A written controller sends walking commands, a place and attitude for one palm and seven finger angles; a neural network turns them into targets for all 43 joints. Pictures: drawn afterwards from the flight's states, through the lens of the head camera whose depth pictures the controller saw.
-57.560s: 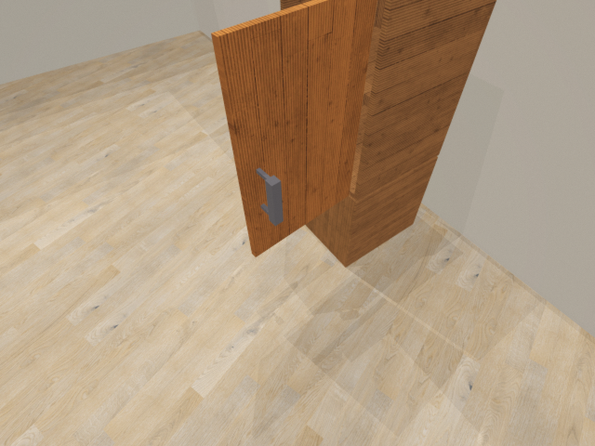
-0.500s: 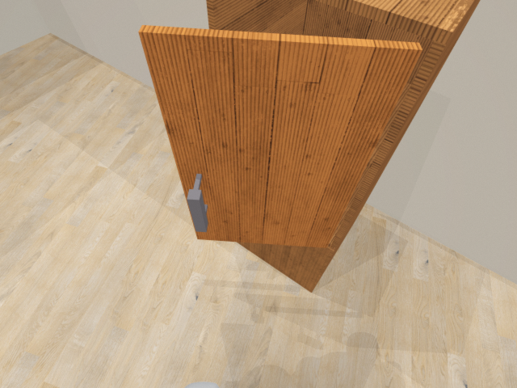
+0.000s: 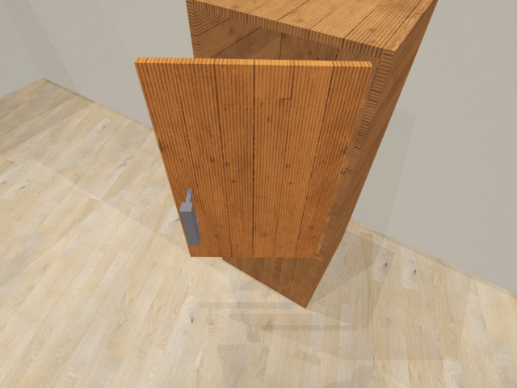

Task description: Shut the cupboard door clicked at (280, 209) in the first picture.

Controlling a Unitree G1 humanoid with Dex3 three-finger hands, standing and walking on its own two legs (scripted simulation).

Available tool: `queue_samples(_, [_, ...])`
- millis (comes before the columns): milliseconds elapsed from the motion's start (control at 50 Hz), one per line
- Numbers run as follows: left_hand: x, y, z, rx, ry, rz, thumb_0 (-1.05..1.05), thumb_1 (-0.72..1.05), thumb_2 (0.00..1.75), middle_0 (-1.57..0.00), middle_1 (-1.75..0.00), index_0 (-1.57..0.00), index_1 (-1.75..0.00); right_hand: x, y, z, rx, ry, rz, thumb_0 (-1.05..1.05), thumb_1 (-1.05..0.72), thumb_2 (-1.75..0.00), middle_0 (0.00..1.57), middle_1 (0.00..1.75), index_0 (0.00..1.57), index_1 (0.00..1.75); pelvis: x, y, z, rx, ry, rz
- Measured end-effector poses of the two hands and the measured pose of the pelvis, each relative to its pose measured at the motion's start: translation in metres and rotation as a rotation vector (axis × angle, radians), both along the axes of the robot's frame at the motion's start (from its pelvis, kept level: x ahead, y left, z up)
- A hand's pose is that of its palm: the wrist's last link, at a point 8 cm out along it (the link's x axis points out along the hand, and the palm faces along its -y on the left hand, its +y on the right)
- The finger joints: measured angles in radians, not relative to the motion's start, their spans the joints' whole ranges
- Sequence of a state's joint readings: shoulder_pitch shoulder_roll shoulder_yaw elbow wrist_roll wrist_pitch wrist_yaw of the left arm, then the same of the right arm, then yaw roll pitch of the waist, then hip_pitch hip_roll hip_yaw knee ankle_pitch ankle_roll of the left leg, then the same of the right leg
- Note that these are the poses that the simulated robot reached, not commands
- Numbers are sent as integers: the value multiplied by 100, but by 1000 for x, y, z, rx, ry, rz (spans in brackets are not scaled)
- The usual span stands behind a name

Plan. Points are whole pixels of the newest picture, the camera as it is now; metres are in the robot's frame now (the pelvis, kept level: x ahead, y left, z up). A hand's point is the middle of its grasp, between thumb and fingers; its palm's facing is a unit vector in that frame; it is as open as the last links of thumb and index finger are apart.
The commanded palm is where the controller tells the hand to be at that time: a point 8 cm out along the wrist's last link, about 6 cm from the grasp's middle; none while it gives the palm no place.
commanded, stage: come to a stop and stand still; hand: left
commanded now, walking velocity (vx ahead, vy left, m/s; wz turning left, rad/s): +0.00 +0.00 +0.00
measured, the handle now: (192, 217) +0.49 +0.17 -0.11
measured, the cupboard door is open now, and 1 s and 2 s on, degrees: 32 32 32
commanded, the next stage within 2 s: look again from close up in 0.18 s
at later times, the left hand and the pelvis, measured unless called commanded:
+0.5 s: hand out of the picture -0.01 +0.18 -0.18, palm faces +0.02 -0.98 -0.20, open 7.4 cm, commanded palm none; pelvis +0.00 +0.01 -0.01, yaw +1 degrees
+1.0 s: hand (119, 386) +0.15 +0.22 -0.09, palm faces +0.24 -0.95 -0.19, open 7.4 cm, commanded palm +0.10 +0.26 -0.08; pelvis +0.00 +0.01 -0.02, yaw +2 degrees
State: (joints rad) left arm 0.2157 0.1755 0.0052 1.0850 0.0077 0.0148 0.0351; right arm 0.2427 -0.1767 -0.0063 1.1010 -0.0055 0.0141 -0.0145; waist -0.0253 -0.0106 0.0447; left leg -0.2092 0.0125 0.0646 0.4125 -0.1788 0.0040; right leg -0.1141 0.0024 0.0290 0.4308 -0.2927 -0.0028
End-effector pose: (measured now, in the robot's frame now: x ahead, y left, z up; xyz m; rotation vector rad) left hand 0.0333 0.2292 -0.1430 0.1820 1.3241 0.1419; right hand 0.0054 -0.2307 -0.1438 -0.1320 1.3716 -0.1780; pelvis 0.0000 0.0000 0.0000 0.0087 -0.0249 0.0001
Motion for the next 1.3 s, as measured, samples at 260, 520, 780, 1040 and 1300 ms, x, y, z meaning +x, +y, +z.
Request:
queue_samples(260, [-44,-21,-9,-58,106,36,1,91,90,-20,-30,-20,-30,-47,0,7,-19,124,-22,0,-91,-90,20,30,20,30,-2,-5,2,-8,-5,2])
queue_samples(520, [-46,2,-7,-4,51,37,1,90,90,-20,-30,-20,-30,-5,26,-14,32,-18,39,2,-94,-90,20,30,20,30,-4,14,-10,-15,7,17])
queue_samples(780, [-21,28,-2,34,18,9,0,90,90,-20,-30,-20,-30,32,13,-3,-8,-91,61,1,-92,-90,20,30,20,30,3,16,-7,-2,16,-3])
queue_samples(1040, [113,33,111,40,-934,85,2,91,90,-23,-33,-22,-32,98,-12,28,-105,-573,108,1,-91,-90,20,30,20,30,-4,9,-26,3,75,49])
queue_samples(1300, [60,18,45,-115,-1235,-45,1,90,90,-42,-54,-42,-53,180,-16,-13,-87,-895,273,1,-91,-90,20,30,20,30,-51,-18,-125,-30,278,39])
